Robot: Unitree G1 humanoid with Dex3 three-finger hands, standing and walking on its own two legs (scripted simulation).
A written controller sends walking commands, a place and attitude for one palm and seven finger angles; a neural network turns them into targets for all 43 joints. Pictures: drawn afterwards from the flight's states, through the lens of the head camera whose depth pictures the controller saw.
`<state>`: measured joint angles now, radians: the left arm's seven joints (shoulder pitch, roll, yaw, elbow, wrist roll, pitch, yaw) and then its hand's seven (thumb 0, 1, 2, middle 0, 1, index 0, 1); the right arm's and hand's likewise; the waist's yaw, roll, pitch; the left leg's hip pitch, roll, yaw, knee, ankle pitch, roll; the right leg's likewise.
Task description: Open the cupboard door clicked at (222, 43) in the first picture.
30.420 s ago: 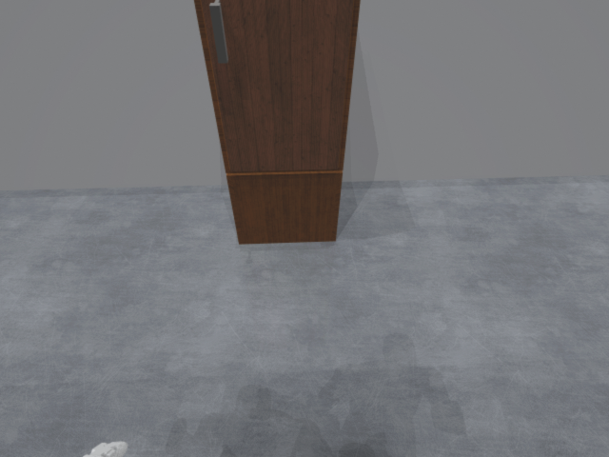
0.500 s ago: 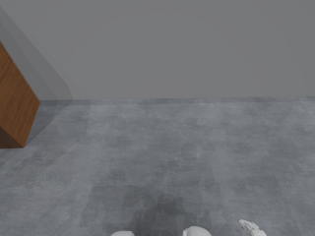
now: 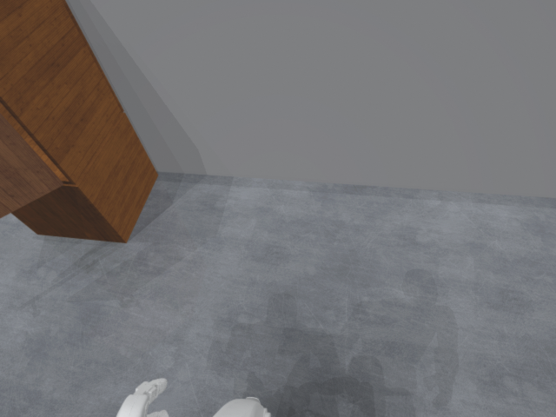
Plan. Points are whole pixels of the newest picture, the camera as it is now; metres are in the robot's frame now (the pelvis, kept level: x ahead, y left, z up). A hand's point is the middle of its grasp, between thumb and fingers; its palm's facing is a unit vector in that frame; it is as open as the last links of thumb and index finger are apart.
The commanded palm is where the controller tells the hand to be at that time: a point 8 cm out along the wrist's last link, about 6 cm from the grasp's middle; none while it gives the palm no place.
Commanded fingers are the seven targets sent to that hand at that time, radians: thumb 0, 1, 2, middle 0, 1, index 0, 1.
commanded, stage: turn to face it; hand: left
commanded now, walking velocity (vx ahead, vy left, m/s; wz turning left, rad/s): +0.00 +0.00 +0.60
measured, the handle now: out of the picture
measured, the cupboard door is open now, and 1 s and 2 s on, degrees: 48 48 48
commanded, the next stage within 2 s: take the last steps up to it in 1.02 s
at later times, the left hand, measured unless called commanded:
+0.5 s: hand out of the picture -0.02 +0.26 -0.18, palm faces +0.36 -0.90 -0.24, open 7.4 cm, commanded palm none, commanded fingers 0.00 0.90 0.90 -0.20 -0.30 -0.20 -0.30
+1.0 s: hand out of the picture +0.07 +0.23 -0.15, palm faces +0.47 -0.84 -0.25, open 7.4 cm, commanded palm none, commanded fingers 0.00 0.90 0.90 -0.20 -0.30 -0.20 -0.30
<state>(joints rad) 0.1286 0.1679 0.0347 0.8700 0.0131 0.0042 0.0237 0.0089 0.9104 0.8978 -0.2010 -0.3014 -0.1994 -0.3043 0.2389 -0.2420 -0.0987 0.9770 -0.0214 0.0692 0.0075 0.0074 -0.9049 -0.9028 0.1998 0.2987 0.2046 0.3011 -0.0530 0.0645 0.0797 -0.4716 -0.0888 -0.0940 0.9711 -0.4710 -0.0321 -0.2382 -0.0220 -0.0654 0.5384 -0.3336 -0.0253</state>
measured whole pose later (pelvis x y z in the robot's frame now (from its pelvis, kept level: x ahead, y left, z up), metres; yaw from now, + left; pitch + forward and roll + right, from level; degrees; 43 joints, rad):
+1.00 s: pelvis +0.06 +0.01 +0.00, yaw +30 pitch +2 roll +0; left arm 0.13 0.16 0.03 0.91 0.01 0.00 0.02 0.01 0.91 0.90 -0.20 -0.30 -0.20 -0.30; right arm 0.26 -0.21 -0.07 1.00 -0.02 0.05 -0.01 0.01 -0.90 -0.90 0.20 0.30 0.21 0.30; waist -0.04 0.05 0.06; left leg -0.38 -0.09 -0.10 0.76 -0.44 0.00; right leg -0.24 -0.01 -0.05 0.54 -0.35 -0.02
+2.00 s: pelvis +0.17 +0.24 -0.01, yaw +41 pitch +0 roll +0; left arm 0.07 0.14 0.03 0.98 0.01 -0.02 -0.02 0.01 0.91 0.90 -0.20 -0.30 -0.20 -0.30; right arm 0.55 -0.12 -0.01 1.19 -0.03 -0.05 -0.03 0.00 -0.91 -0.90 0.20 0.30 0.20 0.30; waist -0.07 0.02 0.07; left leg 0.13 -0.09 0.09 0.31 -0.43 0.09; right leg -0.47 -0.03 -0.13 0.71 -0.24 -0.06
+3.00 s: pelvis +0.31 +0.41 +0.01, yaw +38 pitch +1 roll -2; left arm 0.14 0.24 0.07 0.95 0.02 0.06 0.01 0.01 0.92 0.90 -0.19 -0.30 -0.19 -0.30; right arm 0.21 -0.22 -0.07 1.03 -0.04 0.03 -0.03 0.00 -0.91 -0.90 0.20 0.30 0.21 0.30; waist -0.04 0.02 0.06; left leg -0.35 0.12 0.11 0.49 -0.16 0.01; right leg -0.34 -0.05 -0.03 0.80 -0.43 0.04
